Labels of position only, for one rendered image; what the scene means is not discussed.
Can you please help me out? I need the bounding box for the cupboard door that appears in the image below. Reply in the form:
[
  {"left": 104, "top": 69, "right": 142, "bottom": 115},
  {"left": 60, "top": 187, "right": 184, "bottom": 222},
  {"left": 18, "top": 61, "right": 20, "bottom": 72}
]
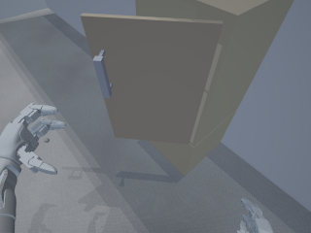
[{"left": 80, "top": 13, "right": 224, "bottom": 145}]

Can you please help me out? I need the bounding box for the robot left forearm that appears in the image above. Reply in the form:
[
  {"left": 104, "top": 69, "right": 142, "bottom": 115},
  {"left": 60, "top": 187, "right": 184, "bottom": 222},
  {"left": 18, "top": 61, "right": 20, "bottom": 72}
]
[{"left": 0, "top": 156, "right": 21, "bottom": 233}]

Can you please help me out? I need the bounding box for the handle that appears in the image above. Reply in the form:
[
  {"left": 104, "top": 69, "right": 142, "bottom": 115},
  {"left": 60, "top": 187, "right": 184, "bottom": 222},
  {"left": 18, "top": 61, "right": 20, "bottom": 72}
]
[{"left": 92, "top": 50, "right": 113, "bottom": 99}]

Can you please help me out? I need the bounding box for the robot left hand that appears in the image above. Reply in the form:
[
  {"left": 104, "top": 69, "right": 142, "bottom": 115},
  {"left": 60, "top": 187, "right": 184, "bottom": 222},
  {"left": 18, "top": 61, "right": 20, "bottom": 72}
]
[{"left": 0, "top": 103, "right": 66, "bottom": 175}]

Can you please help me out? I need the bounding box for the robot right hand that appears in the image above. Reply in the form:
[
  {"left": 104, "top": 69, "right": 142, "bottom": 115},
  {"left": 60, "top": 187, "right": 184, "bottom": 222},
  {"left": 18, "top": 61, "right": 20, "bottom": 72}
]
[{"left": 237, "top": 198, "right": 274, "bottom": 233}]

